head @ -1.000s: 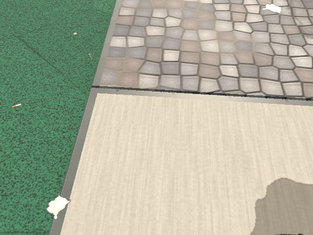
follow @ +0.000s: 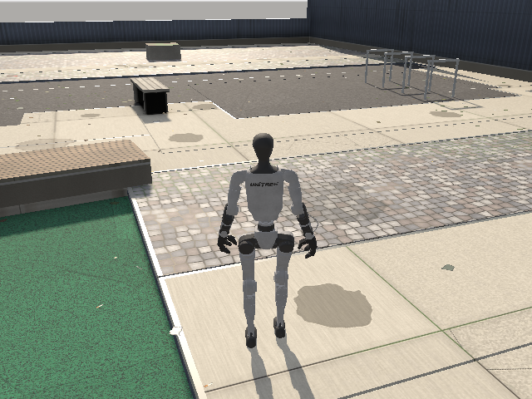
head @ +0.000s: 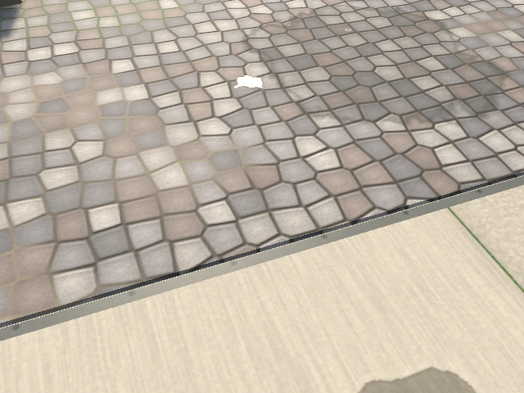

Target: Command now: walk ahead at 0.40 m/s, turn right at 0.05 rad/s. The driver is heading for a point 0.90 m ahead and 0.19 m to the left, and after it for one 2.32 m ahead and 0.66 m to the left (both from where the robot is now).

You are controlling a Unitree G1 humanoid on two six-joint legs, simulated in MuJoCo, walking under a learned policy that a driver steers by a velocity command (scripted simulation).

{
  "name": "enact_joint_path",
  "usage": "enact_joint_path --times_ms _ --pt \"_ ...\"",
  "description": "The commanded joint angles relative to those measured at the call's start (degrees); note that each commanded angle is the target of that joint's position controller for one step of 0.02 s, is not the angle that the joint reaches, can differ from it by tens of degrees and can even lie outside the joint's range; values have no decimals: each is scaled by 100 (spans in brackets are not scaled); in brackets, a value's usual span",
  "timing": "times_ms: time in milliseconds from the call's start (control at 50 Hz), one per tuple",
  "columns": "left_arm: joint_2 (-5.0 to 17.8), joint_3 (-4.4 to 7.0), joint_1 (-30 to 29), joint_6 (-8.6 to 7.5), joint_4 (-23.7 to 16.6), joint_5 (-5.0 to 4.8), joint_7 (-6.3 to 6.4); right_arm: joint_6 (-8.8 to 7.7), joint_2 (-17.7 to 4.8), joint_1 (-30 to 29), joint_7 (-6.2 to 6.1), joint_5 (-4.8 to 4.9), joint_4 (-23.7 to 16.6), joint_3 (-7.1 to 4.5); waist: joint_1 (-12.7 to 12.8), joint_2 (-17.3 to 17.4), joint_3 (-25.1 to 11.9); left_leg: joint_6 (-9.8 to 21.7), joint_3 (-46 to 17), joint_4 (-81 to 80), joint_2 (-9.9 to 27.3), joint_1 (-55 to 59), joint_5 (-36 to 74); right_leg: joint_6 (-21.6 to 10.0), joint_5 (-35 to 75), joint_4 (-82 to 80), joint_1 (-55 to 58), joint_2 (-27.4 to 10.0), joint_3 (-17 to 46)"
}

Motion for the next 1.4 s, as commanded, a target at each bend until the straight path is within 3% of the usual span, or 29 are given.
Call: enact_joint_path --times_ms 20,60,100,240,300,340,360,380,400,420,440,460,500,580,660,760,840,880,900,920,940,980,1000,1040,1100,1200,1300,1360,1400 --pt "607 127 -524 -239 -501 81 -150 -193 -901 -66 7 76 -158 -231 221 624 1189 648 -2387 -1999 1771 578 -2011 181 401 1093 -2174 -462 335" --pt "581 135 -462 -212 -367 150 -202 -296 -715 53 40 104 -87 -187 178 690 917 523 -1590 -1889 1361 692 -996 314 734 1448 -1993 -537 50" --pt "372 70 -807 -193 -453 131 -212 -348 -606 411 72 92 90 -169 20 652 928 572 -1283 -1815 1258 826 -298 393 951 1424 -2151 -660 -102" --pt "180 -80 -2039 -226 -796 63 -235 -379 -700 1017 61 31 421 -187 -413 831 1093 593 -731 -1374 1235 979 1913 397 1106 -148 -1529 -665 -556" --pt "278 -64 -1903 -256 -797 57 -190 -356 -824 935 37 27 497 -213 -246 913 1028 515 -672 -963 1409 1003 2973 105 763 -573 -757 -497 -674" --pt "447 41 -791 -319 -439 58 -94 -334 -902 715 39 63 519 -224 341 762 485 339 -369 286 1262 870 4605 -160 813 -1064 782 -179 -756" --pt "682 139 174 -398 -134 133 -20 -331 -810 675 47 106 492 -188 722 522 -113 219 -199 1444 1005 136 4126 -325 882 -1127 2284 -419 -460" --pt "1262 287 1095 -440 -42 285 74 -347 -335 717 102 251 194 -48 1004 -467 -1006 -21 75 3374 507 -1595 1907 -754 -386 -1413 4072 -2113 1641" --pt "1529 337 1262 -388 33 203 57 -326 -237 980 67 238 188 -63 860 -1182 -1459 -16 -151 4683 -195 -2508 -1547 -1123 -465 -2215 4230 -3174 3653" --pt "1173 258 752 -362 25 80 51 -277 -686 457 42 132 192 -211 705 -446 -631 112 -622 5030 179 -2751 -1096 -954 -696 -2276 3407 -2846 3095" --pt "787 151 193 -391 -49 50 40 -310 -556 219 95 119 134 -190 478 -310 89 152 -605 4805 410 -2702 -547 -782 -359 -2489 2517 -2591 2243" --pt "517 79 -120 -433 -71 44 29 -297 -428 172 123 111 183 -179 317 -296 380 150 -544 4524 551 -2500 -244 -578 2 -2714 1986 -2308 1625" --pt "275 4 -219 -513 20 11 61 -149 -289 350 203 -21 298 -183 78 -479 600 55 -472 4294 648 -2150 -26 -365 615 -2950 1408 -1959 790" --pt "353 26 134 -684 234 -32 91 -3 -166 -259 317 -26 69 -195 7 -333 799 -59 -347 4085 707 -2744 573 -425 1536 -3177 1468 -1906 9" --pt "278 -11 344 -702 374 -20 111 -18 -79 -1156 382 -12 -270 -131 86 -252 995 -134 -102 2974 661 -3025 1442 -394 2258 -3154 1555 -1730 -693" --pt "497 20 786 -665 586 -21 197 -32 -68 -2057 464 -40 -648 -37 287 -193 1082 95 475 1627 452 -2661 1660 -309 3326 -2940 2195 -1901 -1172" --pt "775 88 788 -513 637 27 282 -13 -298 -1581 400 -76 -591 -133 -22 -434 596 546 850 1401 -168 -1830 546 -194 6265 -1439 2957 -2018 -1498" --pt "917 132 726 -390 564 23 261 -76 -595 -332 329 -114 -227 -301 -565 -296 -120 880 717 838 -490 -221 325 -117 5801 662 2460 -1971 -1567" --pt "767 93 718 -394 392 17 224 -86 -1108 412 236 -177 -71 -479 -858 254 -650 1224 -598 559 441 1116 -262 53 3782 2457 1250 -1762 -1598" --pt "277 36 740 -448 -40 -72 98 -12 -1652 30 205 -56 -231 -615 -366 1667 -1024 2162 -3989 -187 1985 2594 -139 431 -1224 4663 -1326 -305 -1091" --pt "694 89 55 -531 -222 -18 66 56 -1597 136 185 66 -254 -599 -604 581 -944 2157 -4118 -582 2008 2501 256 371 -913 4845 -1999 -475 80" --pt "546 32 -84 -652 -250 -82 63 12 -1026 -371 111 97 -182 -456 -136 -142 262 1684 -2774 -726 1685 1048 1334 322 -100 3823 -1854 -1023 155" --pt "522 38 -100 -581 -254 17 73 -42 -874 -573 86 113 -194 -405 70 -215 431 1481 -2347 -763 1365 544 1777 376 -73 3383 -1517 -1157 207" --pt "445 23 124 -347 -216 169 47 -155 -763 -703 84 147 -240 -341 290 -81 355 1379 -1882 -852 1037 64 2324 524 -65 2944 -991 -1182 176" --pt "362 -1 -209 -191 -396 171 -5 -247 -997 -442 113 150 -193 -388 267 87 449 1310 -1650 -994 779 -200 2336 704 331 2247 -1116 -1165 7" --pt "415 -27 -1368 -178 -813 118 -36 -217 -1030 125 124 141 -150 -402 -178 376 636 1019 -1800 -983 634 227 2046 803 1412 877 -1643 -1054 2" --pt "460 -89 -2112 -270 -1145 55 -81 -188 -1101 517 64 65 -146 -413 -456 487 647 939 -2064 -542 732 839 2686 694 1537 -30 -1605 -754 1" --pt "610 -65 -1693 -353 -1111 33 -74 -206 -1199 271 3 36 -236 -425 -169 618 583 682 -2172 -226 850 751 3065 460 1240 -664 -625 -608 21" --pt "820 48 -505 -442 -738 51 13 -267 -1230 91 39 55 -238 -411 392 423 100 448 -1914 938 582 511 4051 203 1064 -1122 1002 -349 -163"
